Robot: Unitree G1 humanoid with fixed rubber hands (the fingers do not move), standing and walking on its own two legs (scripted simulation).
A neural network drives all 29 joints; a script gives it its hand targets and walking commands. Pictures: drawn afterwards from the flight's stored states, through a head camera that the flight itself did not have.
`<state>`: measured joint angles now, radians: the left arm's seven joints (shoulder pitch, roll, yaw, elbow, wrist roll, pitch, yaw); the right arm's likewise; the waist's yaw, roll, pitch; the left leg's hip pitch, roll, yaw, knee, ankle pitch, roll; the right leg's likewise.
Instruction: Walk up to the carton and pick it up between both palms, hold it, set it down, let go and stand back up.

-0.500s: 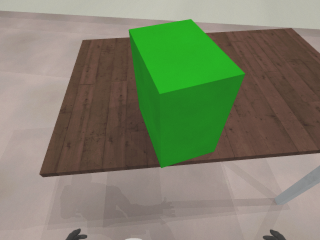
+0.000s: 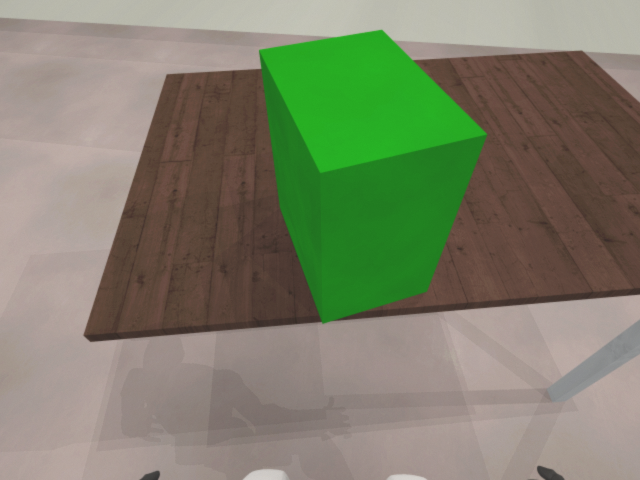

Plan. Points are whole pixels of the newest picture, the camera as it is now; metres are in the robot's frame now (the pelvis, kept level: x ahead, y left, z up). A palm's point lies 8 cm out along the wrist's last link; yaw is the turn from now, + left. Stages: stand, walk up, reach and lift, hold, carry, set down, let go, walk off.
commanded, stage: stand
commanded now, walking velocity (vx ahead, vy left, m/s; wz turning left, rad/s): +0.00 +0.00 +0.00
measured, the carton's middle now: (351, 182) +0.45 -0.01 +0.12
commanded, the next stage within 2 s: walk up in 0.86 s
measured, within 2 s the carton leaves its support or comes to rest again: neither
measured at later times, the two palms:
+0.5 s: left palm out of the picture +0.07 +0.26 -0.12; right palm out of the picture +0.09 -0.29 -0.12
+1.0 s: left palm out of the picture +0.06 +0.26 -0.12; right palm out of the picture +0.09 -0.29 -0.12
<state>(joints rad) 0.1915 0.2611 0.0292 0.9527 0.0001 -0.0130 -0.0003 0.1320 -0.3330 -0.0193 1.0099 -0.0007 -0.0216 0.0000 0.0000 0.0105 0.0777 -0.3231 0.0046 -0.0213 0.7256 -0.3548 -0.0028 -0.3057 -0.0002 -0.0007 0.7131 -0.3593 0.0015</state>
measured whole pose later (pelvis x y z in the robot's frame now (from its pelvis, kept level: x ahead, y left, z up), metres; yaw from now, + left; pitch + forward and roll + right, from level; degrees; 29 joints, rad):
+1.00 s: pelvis -0.01 +0.00 +0.00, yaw +0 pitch -3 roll +0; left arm 0.19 0.26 0.03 1.00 0.00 -0.01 0.00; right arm 0.09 -0.33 0.00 1.07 0.00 -0.03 0.00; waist 0.00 0.01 0.08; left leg -0.32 0.00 -0.02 0.71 -0.34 0.00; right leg -0.31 0.00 0.00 0.71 -0.35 0.00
